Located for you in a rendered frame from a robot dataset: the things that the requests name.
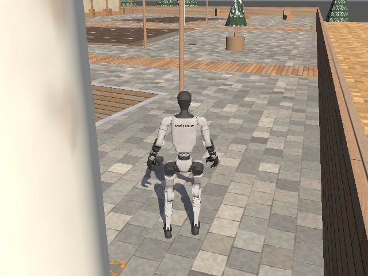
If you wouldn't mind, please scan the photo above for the left robot hand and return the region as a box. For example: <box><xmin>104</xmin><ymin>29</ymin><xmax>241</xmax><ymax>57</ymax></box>
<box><xmin>147</xmin><ymin>157</ymin><xmax>160</xmax><ymax>171</ymax></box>

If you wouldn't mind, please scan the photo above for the right robot hand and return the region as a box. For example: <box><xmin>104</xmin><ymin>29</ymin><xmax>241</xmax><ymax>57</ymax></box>
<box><xmin>206</xmin><ymin>156</ymin><xmax>219</xmax><ymax>168</ymax></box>

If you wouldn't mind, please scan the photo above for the robot left shin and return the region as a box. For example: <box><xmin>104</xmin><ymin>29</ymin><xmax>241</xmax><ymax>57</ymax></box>
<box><xmin>164</xmin><ymin>191</ymin><xmax>173</xmax><ymax>231</ymax></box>

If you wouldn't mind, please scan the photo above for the right robot thigh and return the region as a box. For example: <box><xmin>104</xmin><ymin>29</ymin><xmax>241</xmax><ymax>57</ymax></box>
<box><xmin>192</xmin><ymin>160</ymin><xmax>204</xmax><ymax>197</ymax></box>

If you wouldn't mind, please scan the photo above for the robot left forearm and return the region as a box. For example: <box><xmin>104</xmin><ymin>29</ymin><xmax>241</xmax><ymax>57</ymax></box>
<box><xmin>149</xmin><ymin>138</ymin><xmax>161</xmax><ymax>160</ymax></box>

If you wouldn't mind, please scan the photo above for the robot right upper arm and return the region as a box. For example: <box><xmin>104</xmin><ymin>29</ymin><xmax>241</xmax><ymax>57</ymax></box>
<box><xmin>196</xmin><ymin>116</ymin><xmax>212</xmax><ymax>147</ymax></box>

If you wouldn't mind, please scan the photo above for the robot left upper arm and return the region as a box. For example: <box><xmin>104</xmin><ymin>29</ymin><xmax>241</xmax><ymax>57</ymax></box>
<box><xmin>155</xmin><ymin>116</ymin><xmax>173</xmax><ymax>147</ymax></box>

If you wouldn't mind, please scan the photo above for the robot right forearm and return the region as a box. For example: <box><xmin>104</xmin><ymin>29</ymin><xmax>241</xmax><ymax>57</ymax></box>
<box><xmin>206</xmin><ymin>139</ymin><xmax>217</xmax><ymax>159</ymax></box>

